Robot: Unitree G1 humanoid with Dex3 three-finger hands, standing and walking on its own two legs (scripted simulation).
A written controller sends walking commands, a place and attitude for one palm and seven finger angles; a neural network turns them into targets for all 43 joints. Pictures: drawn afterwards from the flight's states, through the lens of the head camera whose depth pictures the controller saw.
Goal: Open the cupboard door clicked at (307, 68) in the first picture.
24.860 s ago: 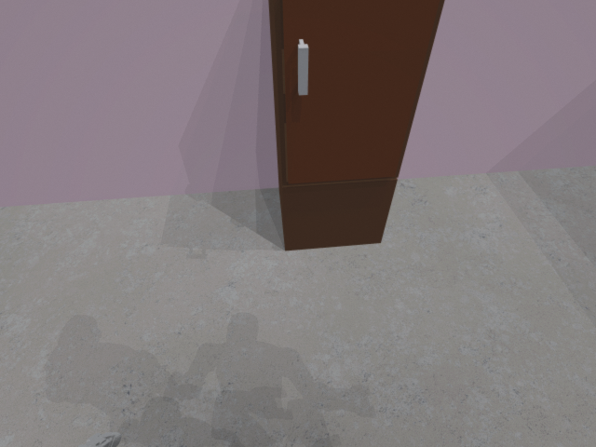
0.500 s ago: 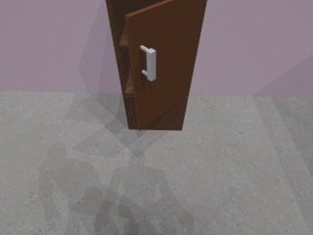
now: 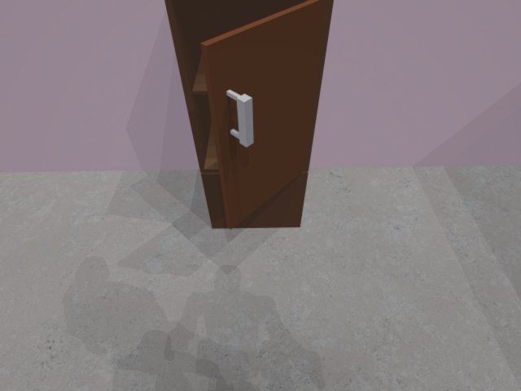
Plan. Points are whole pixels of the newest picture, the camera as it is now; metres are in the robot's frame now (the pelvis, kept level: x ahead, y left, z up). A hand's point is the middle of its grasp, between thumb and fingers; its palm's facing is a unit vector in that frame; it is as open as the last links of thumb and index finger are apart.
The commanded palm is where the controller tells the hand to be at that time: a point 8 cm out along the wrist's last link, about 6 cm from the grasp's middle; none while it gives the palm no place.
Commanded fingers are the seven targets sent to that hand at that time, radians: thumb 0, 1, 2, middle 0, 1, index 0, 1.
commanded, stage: let the arm hang, fingers relaxed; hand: left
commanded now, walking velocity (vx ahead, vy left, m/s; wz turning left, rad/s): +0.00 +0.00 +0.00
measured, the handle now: (239, 118) +0.67 +0.08 +0.05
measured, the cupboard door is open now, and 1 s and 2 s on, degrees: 45 45 45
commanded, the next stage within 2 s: look to check the result in 0.06 s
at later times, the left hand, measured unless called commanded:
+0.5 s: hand out of the picture +0.07 +0.24 -0.16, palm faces -0.01 -0.95 -0.32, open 7.4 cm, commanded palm none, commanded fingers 0.00 0.90 0.90 -0.20 -0.30 -0.20 -0.30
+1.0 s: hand out of the picture +0.11 +0.22 -0.17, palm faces -0.06 -0.95 -0.30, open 7.4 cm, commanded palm none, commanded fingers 0.00 0.90 0.90 -0.20 -0.30 -0.20 -0.30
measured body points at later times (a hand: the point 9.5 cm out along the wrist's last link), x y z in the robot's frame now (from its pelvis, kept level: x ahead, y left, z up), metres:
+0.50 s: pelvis +0.02 +0.00 +0.00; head +0.04 +0.00 +0.45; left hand +0.07 +0.29 -0.14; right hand +0.07 -0.28 -0.15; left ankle +0.03 +0.11 -0.74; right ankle +0.02 -0.11 -0.74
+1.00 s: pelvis +0.03 +0.00 +0.00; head +0.06 -0.01 +0.45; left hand +0.11 +0.27 -0.14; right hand +0.08 -0.28 -0.15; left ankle +0.03 +0.11 -0.74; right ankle +0.02 -0.11 -0.74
